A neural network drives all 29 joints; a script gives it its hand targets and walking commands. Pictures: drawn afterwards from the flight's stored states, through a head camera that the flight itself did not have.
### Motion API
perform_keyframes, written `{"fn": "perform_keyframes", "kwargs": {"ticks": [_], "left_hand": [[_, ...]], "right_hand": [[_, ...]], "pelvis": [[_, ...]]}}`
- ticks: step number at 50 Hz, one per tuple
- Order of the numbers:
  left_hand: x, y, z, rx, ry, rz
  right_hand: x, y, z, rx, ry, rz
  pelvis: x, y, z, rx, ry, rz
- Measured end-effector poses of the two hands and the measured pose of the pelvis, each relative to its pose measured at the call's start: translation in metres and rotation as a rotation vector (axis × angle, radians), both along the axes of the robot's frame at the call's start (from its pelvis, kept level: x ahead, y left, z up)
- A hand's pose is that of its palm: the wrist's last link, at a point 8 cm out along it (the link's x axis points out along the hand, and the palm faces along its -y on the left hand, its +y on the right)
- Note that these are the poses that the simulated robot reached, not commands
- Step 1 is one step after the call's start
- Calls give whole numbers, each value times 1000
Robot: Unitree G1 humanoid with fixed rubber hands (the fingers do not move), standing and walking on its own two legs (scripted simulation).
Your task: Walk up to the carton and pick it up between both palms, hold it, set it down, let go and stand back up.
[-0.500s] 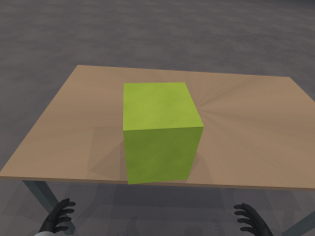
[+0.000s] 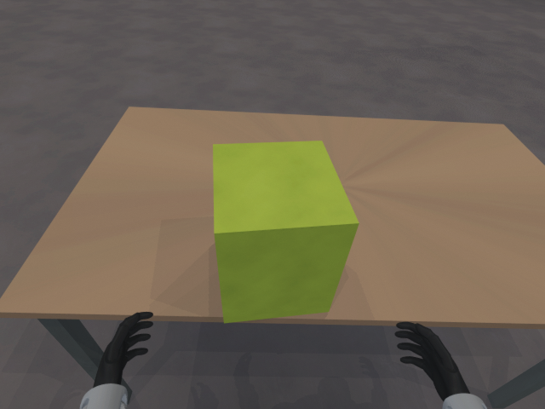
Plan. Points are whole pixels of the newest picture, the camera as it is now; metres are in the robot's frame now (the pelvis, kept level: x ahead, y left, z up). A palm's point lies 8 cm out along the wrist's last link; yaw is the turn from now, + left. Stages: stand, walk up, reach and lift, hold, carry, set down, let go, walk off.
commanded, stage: reach and lift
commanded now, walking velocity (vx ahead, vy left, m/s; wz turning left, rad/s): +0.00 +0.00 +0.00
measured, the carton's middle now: (273, 231) +0.42 +0.01 +0.03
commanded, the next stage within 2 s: none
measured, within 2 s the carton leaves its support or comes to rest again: neither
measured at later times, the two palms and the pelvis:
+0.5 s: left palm (124, 344) +0.22 +0.22 +0.00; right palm (435, 334) +0.24 -0.24 +0.02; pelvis +0.01 +0.00 +0.00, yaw +0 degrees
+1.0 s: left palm (140, 284) +0.28 +0.20 +0.07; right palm (424, 276) +0.30 -0.22 +0.08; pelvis +0.00 +0.00 +0.01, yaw -1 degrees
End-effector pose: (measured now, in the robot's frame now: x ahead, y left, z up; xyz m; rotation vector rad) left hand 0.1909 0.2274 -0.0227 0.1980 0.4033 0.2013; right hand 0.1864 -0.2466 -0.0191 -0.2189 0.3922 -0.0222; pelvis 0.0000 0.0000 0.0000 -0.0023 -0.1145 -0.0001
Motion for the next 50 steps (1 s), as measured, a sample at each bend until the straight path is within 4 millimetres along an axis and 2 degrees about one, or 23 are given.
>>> {"fn": "perform_keyframes", "kwargs": {"ticks": [11,16,22,32,50], "left_hand": [[12,-9,15,-28,-124,1],[12,-9,14,-47,-118,23],[20,-9,15,-70,-100,52],[53,-17,44,-80,-125,36],[86,-32,90,-84,-124,-14]], "right_hand": [[11,1,14,56,-99,-22],[15,2,16,69,-104,-28],[37,6,27,77,-125,-12],[80,16,55,103,-171,13],[111,30,98,142,-210,-9]], "pelvis": [[4,0,1,0,9,0],[5,0,1,0,10,0],[7,0,1,1,12,0],[11,0,3,1,28,-2],[-2,3,6,-1,22,-14]]}}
